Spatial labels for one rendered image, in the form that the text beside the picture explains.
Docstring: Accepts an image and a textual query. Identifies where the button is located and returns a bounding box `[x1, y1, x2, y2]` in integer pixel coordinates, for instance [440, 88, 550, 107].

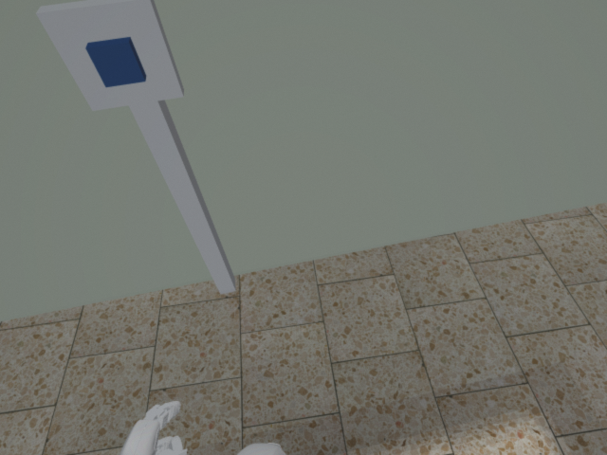
[86, 37, 146, 87]

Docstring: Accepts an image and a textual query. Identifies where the left robot hand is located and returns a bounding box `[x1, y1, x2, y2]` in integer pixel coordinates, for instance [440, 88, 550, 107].
[120, 401, 188, 455]

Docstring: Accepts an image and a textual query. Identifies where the panel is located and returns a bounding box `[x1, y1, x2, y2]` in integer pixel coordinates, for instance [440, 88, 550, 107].
[36, 0, 236, 294]

